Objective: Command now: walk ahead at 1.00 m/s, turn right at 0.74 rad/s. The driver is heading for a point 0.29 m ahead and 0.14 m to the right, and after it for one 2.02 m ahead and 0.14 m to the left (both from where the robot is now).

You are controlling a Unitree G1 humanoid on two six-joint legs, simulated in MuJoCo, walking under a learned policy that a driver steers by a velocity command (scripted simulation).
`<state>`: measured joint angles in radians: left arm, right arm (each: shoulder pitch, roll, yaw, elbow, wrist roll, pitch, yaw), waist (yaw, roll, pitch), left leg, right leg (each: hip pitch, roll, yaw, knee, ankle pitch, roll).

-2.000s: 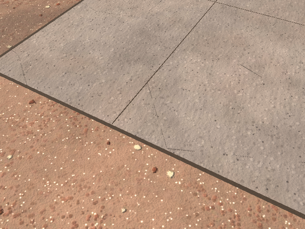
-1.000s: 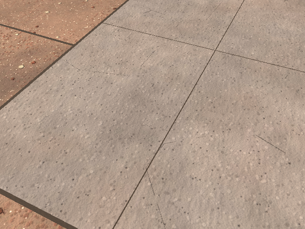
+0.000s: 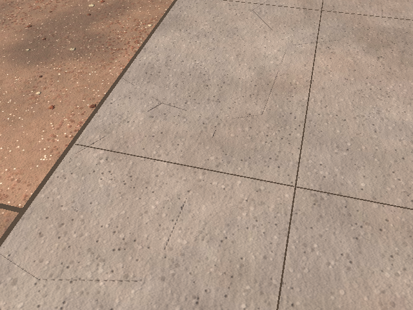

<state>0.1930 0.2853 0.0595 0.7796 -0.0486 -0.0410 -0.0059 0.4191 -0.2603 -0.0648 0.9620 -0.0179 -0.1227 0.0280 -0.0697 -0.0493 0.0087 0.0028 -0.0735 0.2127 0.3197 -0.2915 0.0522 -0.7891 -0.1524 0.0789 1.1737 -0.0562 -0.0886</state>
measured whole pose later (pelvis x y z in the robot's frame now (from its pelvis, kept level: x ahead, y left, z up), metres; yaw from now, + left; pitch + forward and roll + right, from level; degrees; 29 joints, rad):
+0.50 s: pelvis +0.36 -0.03 +0.00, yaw -13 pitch +1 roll -1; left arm 0.22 0.22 0.03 0.76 0.03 -0.08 -0.01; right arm 0.15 -0.29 -0.05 0.76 0.02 -0.05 -0.03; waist 0.02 0.04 0.07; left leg -0.68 0.11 -0.12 1.03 -0.18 -0.05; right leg -0.24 0.12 -0.07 0.38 -0.16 -0.13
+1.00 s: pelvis +0.52 +0.00 +0.00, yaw +11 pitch +4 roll -2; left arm -0.01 0.27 0.05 0.69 0.00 -0.01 0.02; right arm 0.23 -0.32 -0.10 0.60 0.02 0.03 -0.03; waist -0.02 0.00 0.05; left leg -0.40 -0.10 -0.15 0.46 -0.12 0.06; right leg -0.56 0.05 0.15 0.94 -0.38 0.06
